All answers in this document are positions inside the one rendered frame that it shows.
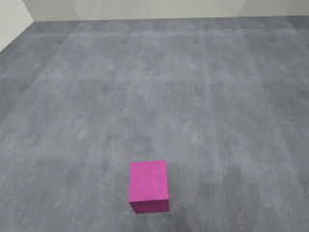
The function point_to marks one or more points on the carton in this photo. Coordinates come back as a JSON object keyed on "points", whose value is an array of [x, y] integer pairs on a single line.
{"points": [[148, 188]]}

